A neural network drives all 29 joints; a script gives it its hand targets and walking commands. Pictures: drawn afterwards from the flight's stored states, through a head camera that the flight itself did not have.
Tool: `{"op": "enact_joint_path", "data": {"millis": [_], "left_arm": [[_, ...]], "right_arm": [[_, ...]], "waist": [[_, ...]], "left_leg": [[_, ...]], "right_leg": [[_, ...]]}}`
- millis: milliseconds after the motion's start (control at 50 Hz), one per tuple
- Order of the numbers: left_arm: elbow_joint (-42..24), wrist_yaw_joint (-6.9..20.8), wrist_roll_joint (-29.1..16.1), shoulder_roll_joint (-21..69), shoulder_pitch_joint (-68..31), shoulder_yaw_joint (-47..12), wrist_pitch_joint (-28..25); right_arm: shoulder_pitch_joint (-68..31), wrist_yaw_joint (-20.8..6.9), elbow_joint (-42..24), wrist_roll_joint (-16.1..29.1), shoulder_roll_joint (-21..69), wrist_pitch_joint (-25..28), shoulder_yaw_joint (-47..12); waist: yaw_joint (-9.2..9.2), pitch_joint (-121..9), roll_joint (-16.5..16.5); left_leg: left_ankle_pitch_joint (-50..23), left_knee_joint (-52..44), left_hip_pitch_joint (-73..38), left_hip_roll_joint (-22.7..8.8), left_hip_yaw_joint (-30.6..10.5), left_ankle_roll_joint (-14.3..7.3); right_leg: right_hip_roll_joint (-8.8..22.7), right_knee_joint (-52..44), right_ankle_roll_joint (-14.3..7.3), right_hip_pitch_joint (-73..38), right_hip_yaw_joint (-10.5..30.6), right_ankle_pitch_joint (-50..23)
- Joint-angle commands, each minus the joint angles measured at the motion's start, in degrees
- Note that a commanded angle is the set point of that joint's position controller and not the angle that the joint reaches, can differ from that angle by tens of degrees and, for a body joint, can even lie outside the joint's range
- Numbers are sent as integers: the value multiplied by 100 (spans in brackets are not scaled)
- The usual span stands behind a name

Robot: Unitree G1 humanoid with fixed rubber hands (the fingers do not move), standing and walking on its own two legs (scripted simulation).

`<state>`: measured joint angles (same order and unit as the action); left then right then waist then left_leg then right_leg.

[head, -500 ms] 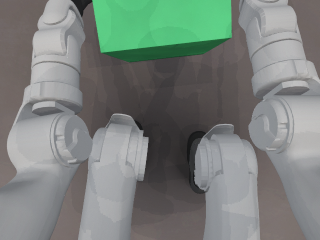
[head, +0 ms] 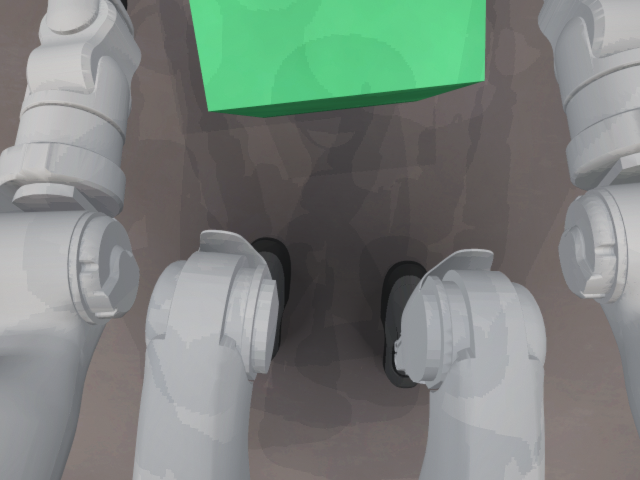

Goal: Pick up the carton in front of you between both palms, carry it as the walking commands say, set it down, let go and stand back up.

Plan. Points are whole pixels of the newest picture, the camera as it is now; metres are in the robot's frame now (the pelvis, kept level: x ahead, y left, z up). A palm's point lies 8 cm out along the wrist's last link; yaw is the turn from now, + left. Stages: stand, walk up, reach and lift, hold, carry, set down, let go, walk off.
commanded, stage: set down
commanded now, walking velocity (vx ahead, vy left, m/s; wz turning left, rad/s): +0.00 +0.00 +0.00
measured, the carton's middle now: out of the picture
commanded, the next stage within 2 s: let go in 1.00 s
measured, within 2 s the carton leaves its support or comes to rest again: neither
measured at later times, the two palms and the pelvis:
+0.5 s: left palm out of the picture +0.54 +0.23 +0.00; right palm out of the picture +0.59 -0.15 +0.00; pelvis +0.00 +0.00 +0.11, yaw +0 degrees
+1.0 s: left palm out of the picture +0.53 +0.24 +0.15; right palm out of the picture +0.59 -0.16 +0.16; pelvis +0.03 +0.00 +0.25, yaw +0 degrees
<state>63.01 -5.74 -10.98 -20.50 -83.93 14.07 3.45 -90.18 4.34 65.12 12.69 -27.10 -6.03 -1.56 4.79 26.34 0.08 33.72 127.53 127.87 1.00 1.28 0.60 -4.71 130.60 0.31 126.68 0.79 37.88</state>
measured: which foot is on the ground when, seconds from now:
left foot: down 0.00-1.00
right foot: down 0.00-1.00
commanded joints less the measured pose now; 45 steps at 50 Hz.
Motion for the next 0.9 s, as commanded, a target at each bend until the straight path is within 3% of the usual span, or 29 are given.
{"op": "enact_joint_path", "data": {"millis": [0, 120, 240, 360, 580, 880], "left_arm": [[-806, -80, -211, -700, -1303, -134, -23], [-1656, -279, -130, -631, -1173, -132, 334], [-1375, -232, 266, -282, -830, 107, 515], [-1405, -109, 523, -168, -630, 357, 512], [-2248, 10, 452, -367, -221, 441, 780], [-2290, 250, 792, -52, 474, 621, 706]], "right_arm": [[-1677, 12, -698, 29, -456, 42, 51], [-1581, 130, -1246, -394, -671, -261, 571], [-1173, -7, -705, -679, -336, -382, 909], [-1034, -134, -637, -901, -244, -345, 1067], [-858, -168, -1617, -981, -246, -640, 1112], [-19, -431, -1518, -1269, -28, -524, 1491]], "waist": [[380, -8235, 555], [167, -9241, 353], [205, -7870, 309], [252, -8044, 412], [286, -9549, 702], [200, -9005, 481]], "left_leg": [[-3011, -876, -4241, 60, 129, 91], [-2847, -1461, -5016, 190, 170, 78], [-2169, -2139, -4075, 216, 185, 126], [-2233, -2716, -4000, 228, 231, 176], [-2903, -3793, -4835, 310, 334, 170], [-3479, -5564, -6051, 304, 191, 219]], "right_leg": [[174, -1096, 71, -3331, -144, -2412], [27, -1714, -52, -3479, -360, -2013], [15, -2424, -89, -2832, -260, -1489], [-3, -3015, -37, -3149, -213, -1715], [-97, -4022, 50, -4938, -234, -2630], [-58, -5852, 96, -5720, -118, -3220]]}}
